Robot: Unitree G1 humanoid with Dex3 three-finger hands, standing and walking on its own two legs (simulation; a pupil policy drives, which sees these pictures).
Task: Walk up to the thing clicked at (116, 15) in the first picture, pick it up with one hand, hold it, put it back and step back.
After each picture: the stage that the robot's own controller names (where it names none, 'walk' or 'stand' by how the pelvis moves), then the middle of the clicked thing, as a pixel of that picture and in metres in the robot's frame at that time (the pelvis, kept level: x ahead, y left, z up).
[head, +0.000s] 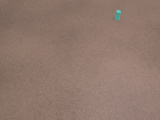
stand; (117, 15) +1.91 -0.52 -0.72
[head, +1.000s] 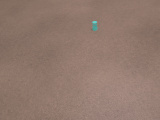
walk; (94, 25) +1.81 -0.06 -0.69
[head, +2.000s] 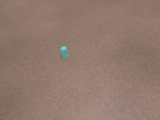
walk; (64, 52) +1.18 +0.30 -0.71
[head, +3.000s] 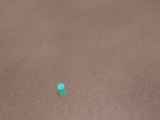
walk; (62, 89) +0.74 +0.26 -0.72
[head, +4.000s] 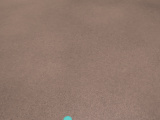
walk; out of the picture +0.47 +0.14 -0.71
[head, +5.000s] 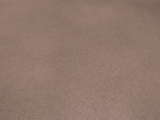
stand; out of the picture +0.38 +0.17 -0.71
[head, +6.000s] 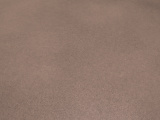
stand; out of the picture +0.36 +0.15 -0.72
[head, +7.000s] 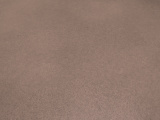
stand; out of the picture +0.38 +0.18 -0.70
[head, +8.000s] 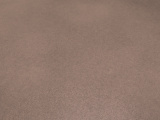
stand; out of the picture +0.37 +0.21 -0.72
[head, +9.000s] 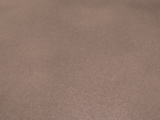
stand; out of the picture +0.33 +0.21 -0.73
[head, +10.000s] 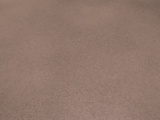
stand; out of the picture +0.33 +0.21 -0.73
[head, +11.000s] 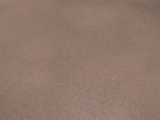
go down; out of the picture +0.33 +0.21 -0.73
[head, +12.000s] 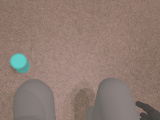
go down; (20, 63) +0.42 +0.24 -0.33
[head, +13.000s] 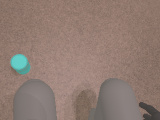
approach; (21, 64) +0.41 +0.25 -0.31
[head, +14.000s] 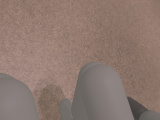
close in; out of the picture +0.39 +0.29 -0.22
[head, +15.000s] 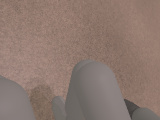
close; out of the picture +0.39 +0.29 -0.22
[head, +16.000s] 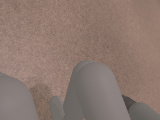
lift; out of the picture +0.37 +0.29 -0.22
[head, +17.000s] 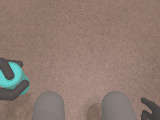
lift; (14, 80) +0.32 +0.22 -0.02
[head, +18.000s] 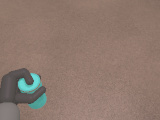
hold; (33, 91) +0.32 +0.18 +0.00
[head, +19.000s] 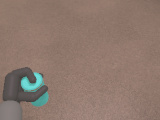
hold; (36, 90) +0.33 +0.17 +0.00
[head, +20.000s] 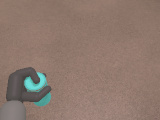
hold; (38, 90) +0.33 +0.16 -0.01
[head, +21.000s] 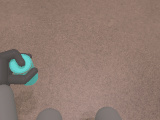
crouch; (25, 71) +0.39 +0.19 -0.07
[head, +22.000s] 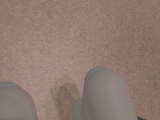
lower; out of the picture +0.42 +0.28 -0.17
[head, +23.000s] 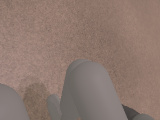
lower; out of the picture +0.40 +0.31 -0.22
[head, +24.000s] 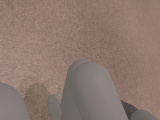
lower; out of the picture +0.40 +0.31 -0.22
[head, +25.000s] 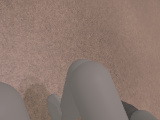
lower; out of the picture +0.40 +0.31 -0.22
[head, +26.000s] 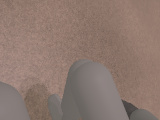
lower; out of the picture +0.40 +0.31 -0.22
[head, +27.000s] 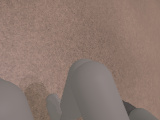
withdraw; out of the picture +0.39 +0.30 -0.22
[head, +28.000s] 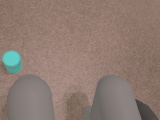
stand; (12, 62) +0.41 +0.26 -0.29
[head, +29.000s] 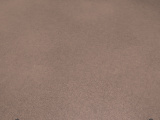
stand; out of the picture +0.35 +0.18 -0.65
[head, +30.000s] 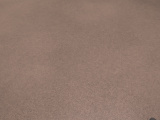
stand; out of the picture +0.37 +0.20 -0.66
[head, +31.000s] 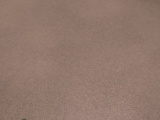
stand; out of the picture +0.37 +0.19 -0.67
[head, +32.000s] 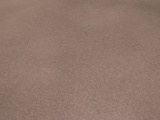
walk; out of the picture +0.39 +0.19 -0.72
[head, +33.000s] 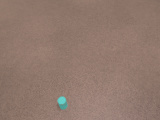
walk; (62, 103) +0.53 +0.20 -0.71
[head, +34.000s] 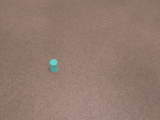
walk; (54, 65) +0.80 +0.18 -0.71
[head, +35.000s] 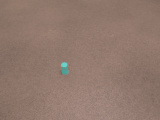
stand; (64, 68) +0.97 +0.19 -0.71
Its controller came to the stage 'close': yes
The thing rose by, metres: 0.70
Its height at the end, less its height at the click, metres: +0.00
